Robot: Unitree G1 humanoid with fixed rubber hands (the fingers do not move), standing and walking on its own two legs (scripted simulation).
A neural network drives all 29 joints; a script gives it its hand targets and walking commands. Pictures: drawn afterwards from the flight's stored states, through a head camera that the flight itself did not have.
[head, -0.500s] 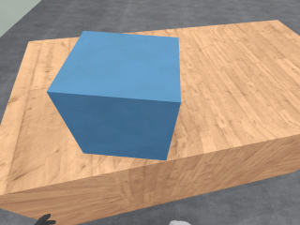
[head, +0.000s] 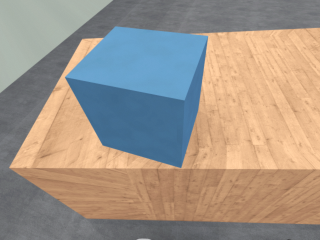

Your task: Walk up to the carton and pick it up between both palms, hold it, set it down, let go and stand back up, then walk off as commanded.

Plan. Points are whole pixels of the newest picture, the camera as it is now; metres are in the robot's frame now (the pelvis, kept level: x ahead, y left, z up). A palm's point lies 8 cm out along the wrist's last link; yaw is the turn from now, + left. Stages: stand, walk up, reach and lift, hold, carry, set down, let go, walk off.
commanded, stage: walk up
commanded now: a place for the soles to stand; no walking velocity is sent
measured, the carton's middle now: (148, 97) +0.49 +0.07 +0.08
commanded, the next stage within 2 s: none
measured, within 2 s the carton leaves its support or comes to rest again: neither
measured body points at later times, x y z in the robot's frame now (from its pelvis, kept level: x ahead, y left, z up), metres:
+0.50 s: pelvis -0.02 +0.04 +0.00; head +0.00 +0.04 +0.45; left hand +0.05 +0.36 -0.11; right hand +0.10 -0.25 -0.12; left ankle -0.04 +0.15 -0.71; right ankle +0.01 -0.08 -0.71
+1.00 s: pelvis -0.03 +0.05 +0.01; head -0.02 +0.05 +0.45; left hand +0.01 +0.36 -0.12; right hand +0.06 -0.27 -0.11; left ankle -0.02 +0.16 -0.71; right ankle +0.01 -0.07 -0.71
